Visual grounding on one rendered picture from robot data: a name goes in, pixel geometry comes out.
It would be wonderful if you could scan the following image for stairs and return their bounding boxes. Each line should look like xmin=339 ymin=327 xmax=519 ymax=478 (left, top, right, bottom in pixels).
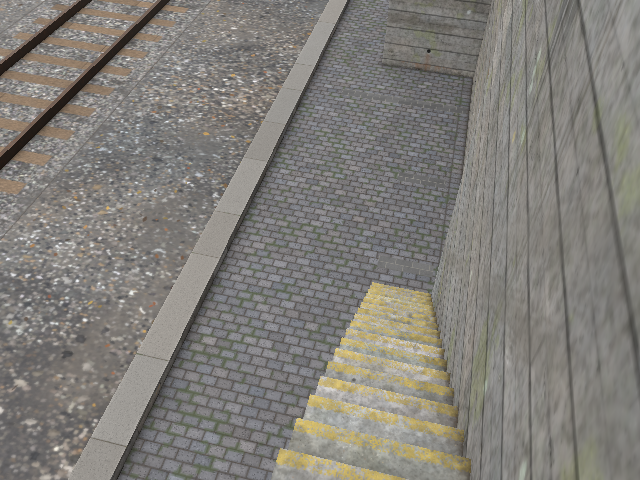
xmin=271 ymin=282 xmax=471 ymax=480

